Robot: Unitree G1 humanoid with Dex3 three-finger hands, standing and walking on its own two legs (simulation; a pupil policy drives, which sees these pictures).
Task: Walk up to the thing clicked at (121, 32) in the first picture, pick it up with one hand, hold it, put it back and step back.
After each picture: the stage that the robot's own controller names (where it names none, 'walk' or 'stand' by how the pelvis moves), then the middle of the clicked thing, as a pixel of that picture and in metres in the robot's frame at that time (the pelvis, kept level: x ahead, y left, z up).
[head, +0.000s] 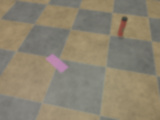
stand; (122, 26) +1.49 -0.48 -0.66
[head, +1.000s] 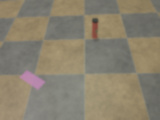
walk; (94, 28) +1.43 -0.04 -0.63
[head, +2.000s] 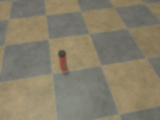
walk; (63, 61) +0.92 +0.23 -0.64
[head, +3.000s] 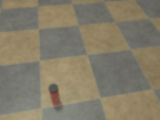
walk; (54, 95) +0.56 +0.21 -0.63
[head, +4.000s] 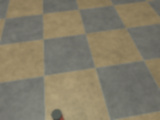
stand; (59, 119) +0.37 +0.20 -0.63
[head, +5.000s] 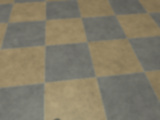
stand; out of the picture +0.33 +0.18 -0.65
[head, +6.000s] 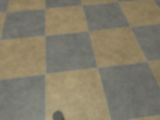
stand; out of the picture +0.33 +0.17 -0.64
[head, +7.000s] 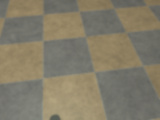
stand; out of the picture +0.33 +0.19 -0.65
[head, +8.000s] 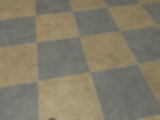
stand; out of the picture +0.31 +0.21 -0.65
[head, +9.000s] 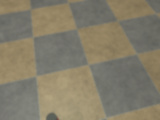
stand; out of the picture +0.30 +0.23 -0.64
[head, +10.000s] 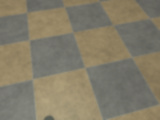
stand; out of the picture +0.30 +0.22 -0.65
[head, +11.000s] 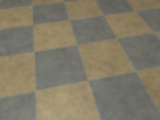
stand; out of the picture +0.27 +0.22 -0.66
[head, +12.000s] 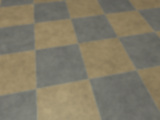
stand; out of the picture +0.28 +0.21 -0.66
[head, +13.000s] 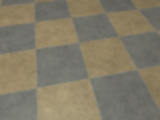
stand; out of the picture +0.28 +0.21 -0.66
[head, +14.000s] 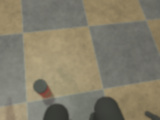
go down; (43, 89) +0.35 +0.19 -0.46
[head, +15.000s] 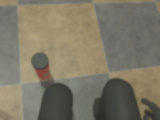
go down; (42, 68) +0.41 +0.17 -0.31
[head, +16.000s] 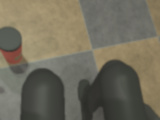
close in; (11, 49) +0.42 +0.19 -0.21
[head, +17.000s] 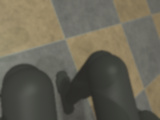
close; out of the picture +0.42 +0.21 -0.18
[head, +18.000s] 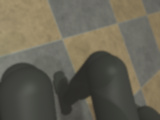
lift; out of the picture +0.40 +0.22 -0.17
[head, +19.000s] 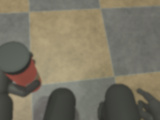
lift; (24, 73) +0.32 +0.19 -0.01
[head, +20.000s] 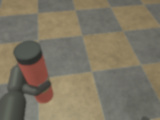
lift; (37, 76) +0.32 +0.16 +0.05
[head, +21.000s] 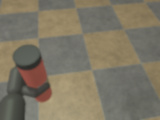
hold; (36, 78) +0.32 +0.17 +0.04
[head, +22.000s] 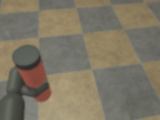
hold; (35, 78) +0.32 +0.17 +0.04
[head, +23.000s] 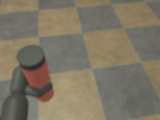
hold; (39, 78) +0.32 +0.16 +0.04
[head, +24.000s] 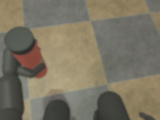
crouch; (31, 58) +0.40 +0.16 -0.03
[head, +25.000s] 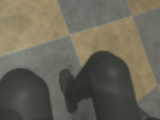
lower; out of the picture +0.45 +0.21 -0.17
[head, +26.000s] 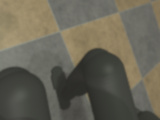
lower; out of the picture +0.44 +0.23 -0.19
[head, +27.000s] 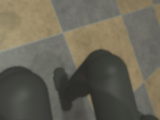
lower; out of the picture +0.45 +0.23 -0.18
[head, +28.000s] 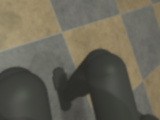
lower; out of the picture +0.44 +0.22 -0.19
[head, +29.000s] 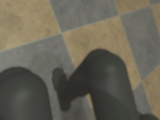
loosen; out of the picture +0.44 +0.21 -0.19
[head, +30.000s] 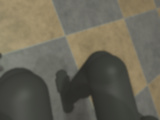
withdraw; out of the picture +0.43 +0.20 -0.19
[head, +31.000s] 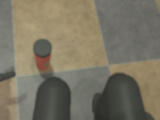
walk; (42, 57) +0.44 +0.15 -0.26
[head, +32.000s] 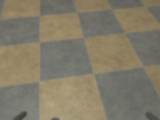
stand; out of the picture +0.33 +0.17 -0.59
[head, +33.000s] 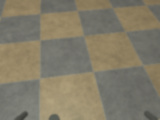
stand; out of the picture +0.34 +0.18 -0.60
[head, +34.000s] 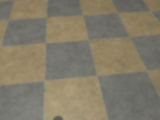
stand; out of the picture +0.34 +0.17 -0.62
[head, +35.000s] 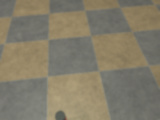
walk; out of the picture +0.35 +0.18 -0.65
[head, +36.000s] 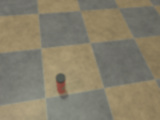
walk; (60, 84) +0.56 +0.12 -0.64
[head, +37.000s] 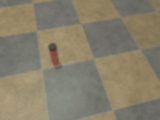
walk; (54, 54) +0.85 +0.27 -0.62
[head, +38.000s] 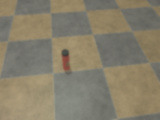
stand; (65, 60) +0.92 +0.18 -0.65
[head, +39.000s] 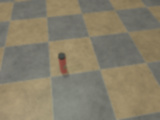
stand; (62, 63) +0.92 +0.20 -0.66
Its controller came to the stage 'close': yes
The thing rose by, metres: 0.70
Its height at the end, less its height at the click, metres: +0.00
